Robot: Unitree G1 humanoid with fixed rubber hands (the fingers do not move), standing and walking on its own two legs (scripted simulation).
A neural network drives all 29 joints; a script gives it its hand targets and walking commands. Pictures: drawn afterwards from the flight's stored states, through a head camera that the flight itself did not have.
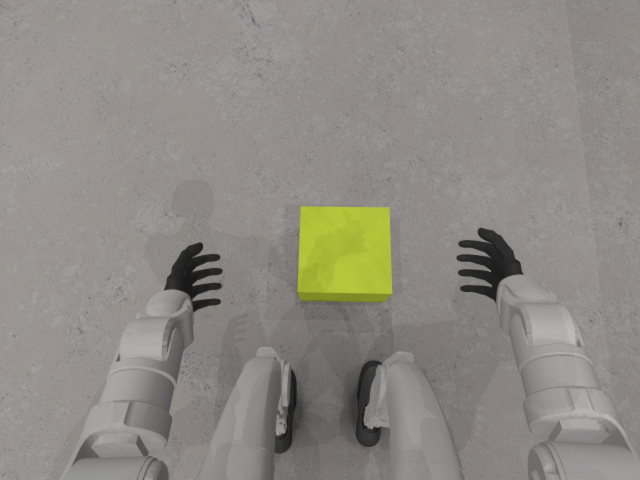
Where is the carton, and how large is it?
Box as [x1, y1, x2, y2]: [298, 206, 391, 301]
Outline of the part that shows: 301,206 298,266 298,293 301,300 384,301 391,294 388,207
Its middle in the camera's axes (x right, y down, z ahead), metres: +0.06 +0.03 +1.04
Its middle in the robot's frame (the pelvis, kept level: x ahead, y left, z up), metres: +0.52 -0.01 -0.60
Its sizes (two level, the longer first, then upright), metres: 0.229 0.224 0.144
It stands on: the floor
